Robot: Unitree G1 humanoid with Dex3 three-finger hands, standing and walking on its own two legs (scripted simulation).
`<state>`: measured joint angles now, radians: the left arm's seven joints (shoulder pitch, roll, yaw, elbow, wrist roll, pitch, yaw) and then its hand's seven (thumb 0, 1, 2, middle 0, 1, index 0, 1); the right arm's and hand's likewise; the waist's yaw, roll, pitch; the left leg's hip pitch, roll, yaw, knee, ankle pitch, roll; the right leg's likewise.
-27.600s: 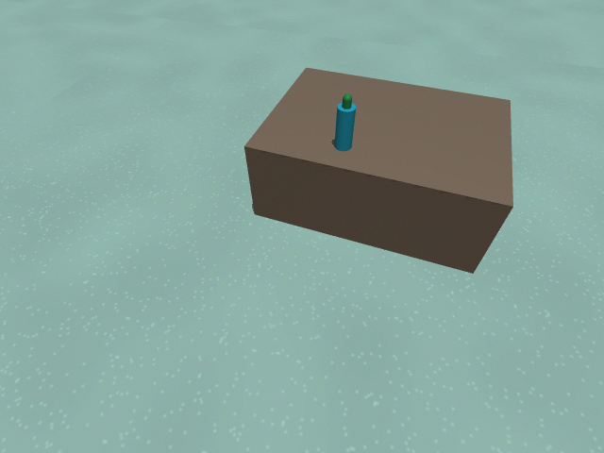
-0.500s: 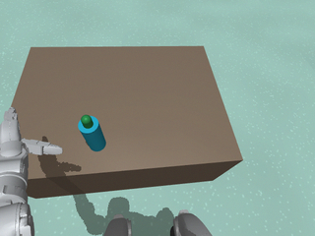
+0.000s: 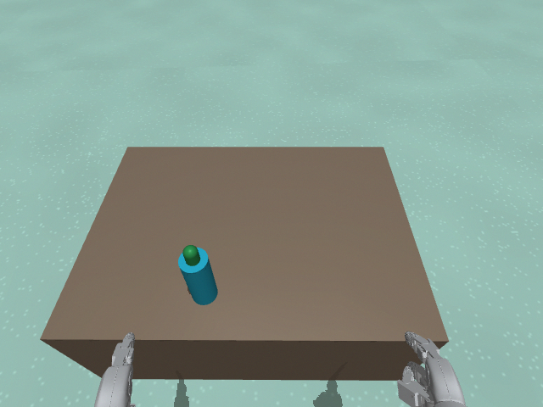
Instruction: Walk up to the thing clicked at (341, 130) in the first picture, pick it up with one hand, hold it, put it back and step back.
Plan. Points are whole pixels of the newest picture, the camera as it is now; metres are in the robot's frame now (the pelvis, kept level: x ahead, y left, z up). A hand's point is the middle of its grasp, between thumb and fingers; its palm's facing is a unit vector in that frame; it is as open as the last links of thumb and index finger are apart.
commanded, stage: home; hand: left
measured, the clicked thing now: (197, 273) +0.46 +0.19 -0.24
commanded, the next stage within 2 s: stand in 2.00 s
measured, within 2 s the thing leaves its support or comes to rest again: neither
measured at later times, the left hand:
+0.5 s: hand out of the picture +0.14 +0.17 -0.09, palm faces +0.00 -0.94 -0.33, open 17.5 cm
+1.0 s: hand out of the picture +0.05 +0.25 -0.11, palm faces +0.00 -0.92 -0.39, open 17.5 cm
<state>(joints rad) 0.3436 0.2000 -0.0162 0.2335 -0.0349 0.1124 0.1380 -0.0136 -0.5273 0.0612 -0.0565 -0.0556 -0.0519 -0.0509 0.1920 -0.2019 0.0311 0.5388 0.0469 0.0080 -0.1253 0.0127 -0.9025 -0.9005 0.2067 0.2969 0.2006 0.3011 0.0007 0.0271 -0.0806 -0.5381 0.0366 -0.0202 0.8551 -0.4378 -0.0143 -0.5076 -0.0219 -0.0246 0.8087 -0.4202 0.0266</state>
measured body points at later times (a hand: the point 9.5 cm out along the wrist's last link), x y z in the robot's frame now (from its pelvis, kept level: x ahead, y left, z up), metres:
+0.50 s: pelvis -0.01 -0.02 +0.00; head +0.00 -0.02 +0.45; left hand +0.14 +0.22 -0.07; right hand +0.13 -0.26 -0.10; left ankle +0.00 +0.12 -0.70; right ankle -0.01 -0.14 -0.70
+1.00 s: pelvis -0.01 +0.00 +0.04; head -0.01 -0.02 +0.49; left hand +0.05 +0.30 -0.08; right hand +0.06 -0.29 -0.10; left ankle +0.00 +0.13 -0.70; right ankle -0.01 -0.14 -0.70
